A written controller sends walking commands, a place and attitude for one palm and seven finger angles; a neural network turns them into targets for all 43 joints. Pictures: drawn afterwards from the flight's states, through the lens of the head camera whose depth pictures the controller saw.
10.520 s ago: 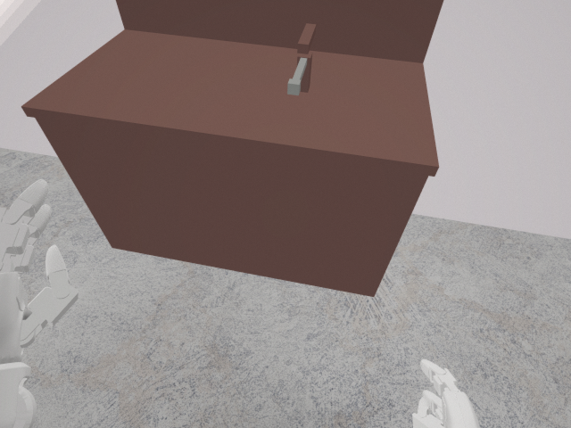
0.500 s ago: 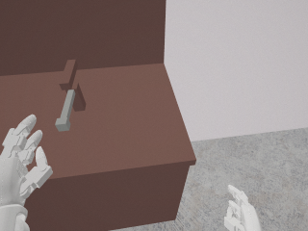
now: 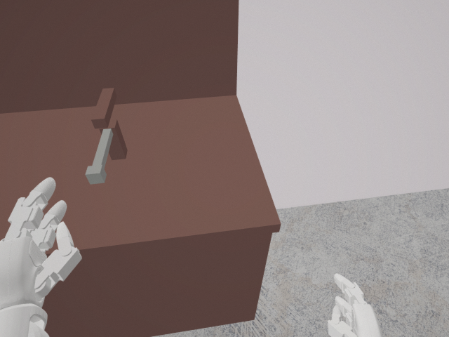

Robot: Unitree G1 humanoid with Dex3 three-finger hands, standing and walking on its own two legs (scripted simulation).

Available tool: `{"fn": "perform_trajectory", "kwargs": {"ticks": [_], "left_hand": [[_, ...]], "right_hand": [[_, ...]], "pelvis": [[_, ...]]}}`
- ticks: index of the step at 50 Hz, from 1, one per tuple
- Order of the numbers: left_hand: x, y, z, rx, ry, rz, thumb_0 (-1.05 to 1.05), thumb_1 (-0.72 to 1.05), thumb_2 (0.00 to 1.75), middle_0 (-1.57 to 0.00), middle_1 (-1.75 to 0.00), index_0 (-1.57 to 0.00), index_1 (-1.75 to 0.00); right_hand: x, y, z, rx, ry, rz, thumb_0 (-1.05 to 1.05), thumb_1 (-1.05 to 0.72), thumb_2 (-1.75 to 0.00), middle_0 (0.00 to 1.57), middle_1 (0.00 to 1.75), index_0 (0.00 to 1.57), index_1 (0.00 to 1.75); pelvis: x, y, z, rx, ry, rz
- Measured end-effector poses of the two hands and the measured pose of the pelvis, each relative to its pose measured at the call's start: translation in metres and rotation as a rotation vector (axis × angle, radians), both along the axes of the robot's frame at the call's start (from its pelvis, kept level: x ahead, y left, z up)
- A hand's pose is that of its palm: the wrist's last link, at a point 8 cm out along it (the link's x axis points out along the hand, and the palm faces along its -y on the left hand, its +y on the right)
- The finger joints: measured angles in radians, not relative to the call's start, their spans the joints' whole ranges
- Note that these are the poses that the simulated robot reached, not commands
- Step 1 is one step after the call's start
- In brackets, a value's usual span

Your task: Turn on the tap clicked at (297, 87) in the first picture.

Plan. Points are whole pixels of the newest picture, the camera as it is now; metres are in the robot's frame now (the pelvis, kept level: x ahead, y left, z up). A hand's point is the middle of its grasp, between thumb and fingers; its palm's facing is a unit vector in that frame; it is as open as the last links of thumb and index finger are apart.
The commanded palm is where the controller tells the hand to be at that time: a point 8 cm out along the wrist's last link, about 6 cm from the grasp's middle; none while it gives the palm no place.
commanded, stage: turn the palm inward beside the body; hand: left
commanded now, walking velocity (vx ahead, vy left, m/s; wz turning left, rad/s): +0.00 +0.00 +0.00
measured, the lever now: (96, 174) +0.37 +0.31 +0.09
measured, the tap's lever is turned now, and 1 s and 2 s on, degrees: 0 0 0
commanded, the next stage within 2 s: reach beside the lever's end, fingers flat in 0.38 s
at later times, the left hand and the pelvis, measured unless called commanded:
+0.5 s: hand (88, 247) +0.19 +0.22 +0.15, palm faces +0.42 -0.90 -0.14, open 7.4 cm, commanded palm +0.14 +0.26 +0.16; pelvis +0.01 -0.01 +0.00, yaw +0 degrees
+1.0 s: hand (83, 227) +0.23 +0.25 +0.13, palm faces +0.45 -0.88 -0.13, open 7.5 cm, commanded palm +0.19 +0.29 +0.14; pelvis +0.02 +0.00 +0.00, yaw +0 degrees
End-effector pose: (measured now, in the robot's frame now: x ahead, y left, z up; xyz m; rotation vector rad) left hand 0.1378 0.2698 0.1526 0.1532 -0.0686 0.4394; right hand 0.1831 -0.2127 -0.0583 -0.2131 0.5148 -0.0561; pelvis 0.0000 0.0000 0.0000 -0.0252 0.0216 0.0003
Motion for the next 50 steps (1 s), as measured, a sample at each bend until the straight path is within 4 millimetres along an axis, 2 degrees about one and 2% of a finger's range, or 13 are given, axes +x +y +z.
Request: {"fn": "perform_trajectory", "kwargs": {"ticks": [13,28,38,50], "left_hand": [[0.000,-0.010,0.002,0.003,0.009,-0.002,0.02,0.89,0.90,-0.21,-0.30,-0.20,-0.30],[0.014,-0.011,0.000,-0.004,0.024,0.000,0.02,0.89,0.90,-0.21,-0.30,-0.20,-0.30],[0.029,-0.003,-0.008,-0.014,0.036,0.011,0.02,0.89,0.90,-0.21,-0.30,-0.20,-0.30],[0.046,0.017,-0.014,-0.016,0.036,0.029,0.02,0.89,0.90,-0.21,-0.30,-0.20,-0.29]], "right_hand": [[0.005,-0.006,0.002,0.006,-0.033,0.014,0.02,-0.91,-0.90,0.20,0.30,0.20,0.30],[0.019,-0.012,0.001,-0.002,-0.020,0.016,0.02,-0.91,-0.90,0.20,0.30,0.20,0.30],[0.020,-0.012,-0.003,-0.007,0.015,0.004,0.02,-0.91,-0.90,0.20,0.30,0.20,0.30],[0.010,-0.013,-0.006,-0.014,0.059,-0.030,0.02,-0.91,-0.90,0.20,0.30,0.20,0.30]], "pelvis": [[0.001,-0.007,0.000,0.003,-0.002,0.004],[0.016,-0.010,0.002,0.008,0.012,0.005],[0.020,-0.008,0.003,0.011,0.020,0.002],[0.019,-0.003,0.005,0.007,0.023,-0.007]]}}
